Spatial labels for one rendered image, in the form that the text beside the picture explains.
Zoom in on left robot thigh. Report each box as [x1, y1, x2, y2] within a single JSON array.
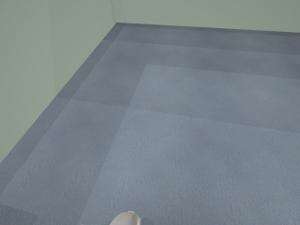
[[110, 212, 142, 225]]

